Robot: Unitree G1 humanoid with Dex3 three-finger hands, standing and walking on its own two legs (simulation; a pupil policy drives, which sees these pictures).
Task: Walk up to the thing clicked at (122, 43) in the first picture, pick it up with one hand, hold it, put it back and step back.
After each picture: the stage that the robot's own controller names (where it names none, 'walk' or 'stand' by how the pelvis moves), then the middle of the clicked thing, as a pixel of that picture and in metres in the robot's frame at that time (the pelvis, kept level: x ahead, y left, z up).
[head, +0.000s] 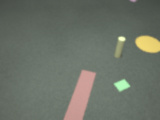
stand; (119, 47) +1.28 -0.42 -0.65
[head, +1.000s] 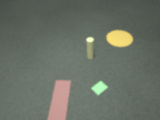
walk; (90, 48) +1.21 -0.01 -0.63
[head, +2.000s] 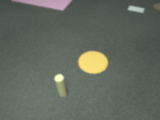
walk; (61, 86) +0.74 +0.23 -0.64
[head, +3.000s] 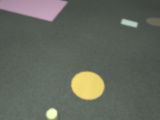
walk; out of the picture +0.46 +0.18 -0.63
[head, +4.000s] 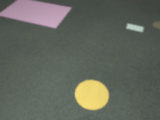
stand; out of the picture +0.39 +0.20 -0.65
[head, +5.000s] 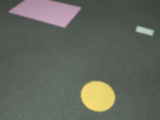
stand; out of the picture +0.39 +0.16 -0.65
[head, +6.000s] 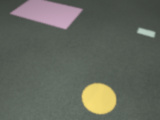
stand; out of the picture +0.38 +0.16 -0.66
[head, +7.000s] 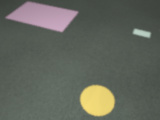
stand; out of the picture +0.37 +0.17 -0.66
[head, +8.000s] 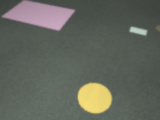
stand; out of the picture +0.38 +0.18 -0.66
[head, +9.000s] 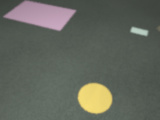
stand; out of the picture +0.38 +0.18 -0.66
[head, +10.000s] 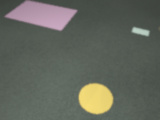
stand; out of the picture +0.38 +0.18 -0.66
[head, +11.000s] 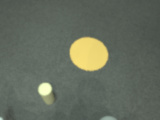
go down; (47, 94) +0.43 +0.17 -0.50
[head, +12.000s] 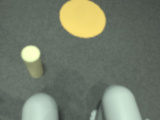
go down; (34, 64) +0.48 +0.18 -0.29
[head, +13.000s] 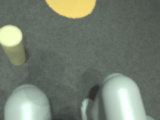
close in; (14, 49) +0.48 +0.19 -0.23
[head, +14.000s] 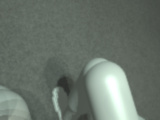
close; out of the picture +0.48 +0.23 -0.17
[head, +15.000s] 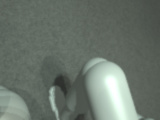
lift; out of the picture +0.46 +0.24 -0.17
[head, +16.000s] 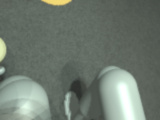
lift; out of the picture +0.38 +0.23 -0.15
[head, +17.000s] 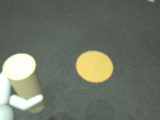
lift; (29, 88) +0.32 +0.17 +0.03
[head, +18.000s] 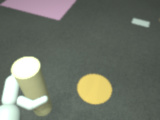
hold; (36, 91) +0.32 +0.16 +0.04
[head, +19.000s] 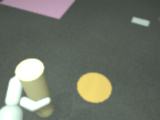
hold; (39, 92) +0.32 +0.15 +0.03
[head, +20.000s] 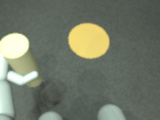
crouch; (26, 65) +0.41 +0.17 -0.03
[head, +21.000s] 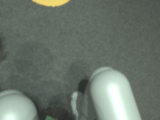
lower; out of the picture +0.51 +0.22 -0.10
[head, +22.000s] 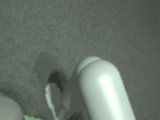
lower; out of the picture +0.49 +0.26 -0.18
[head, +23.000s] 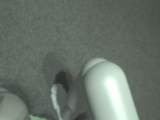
lower; out of the picture +0.47 +0.25 -0.18
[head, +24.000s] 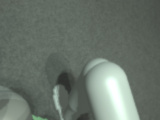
lower; out of the picture +0.47 +0.24 -0.17
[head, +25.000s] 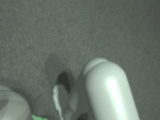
rest; out of the picture +0.46 +0.24 -0.18
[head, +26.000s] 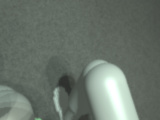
open; out of the picture +0.46 +0.22 -0.18
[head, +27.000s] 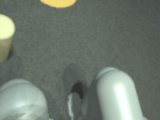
stand; out of the picture +0.46 +0.20 -0.20
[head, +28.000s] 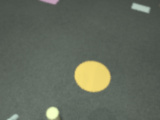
stand; (54, 118) +0.39 +0.16 -0.56
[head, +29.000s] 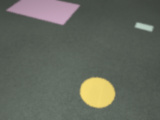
stand; out of the picture +0.39 +0.16 -0.60
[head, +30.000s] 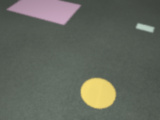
stand; out of the picture +0.38 +0.15 -0.60
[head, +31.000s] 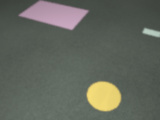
stand; out of the picture +0.41 +0.15 -0.65
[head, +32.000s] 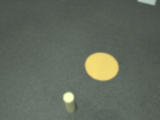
walk; (69, 103) +0.48 +0.11 -0.63
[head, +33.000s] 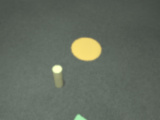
walk; (58, 77) +0.71 +0.15 -0.63
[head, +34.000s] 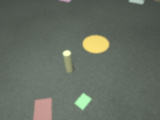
stand; (68, 62) +1.02 +0.21 -0.64
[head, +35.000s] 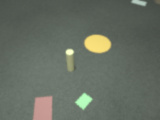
stand; (70, 60) +1.01 +0.13 -0.65
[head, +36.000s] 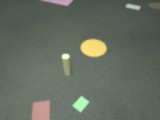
stand; (66, 65) +1.03 +0.16 -0.66
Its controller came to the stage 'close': yes
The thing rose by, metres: 0.69
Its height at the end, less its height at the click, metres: +0.00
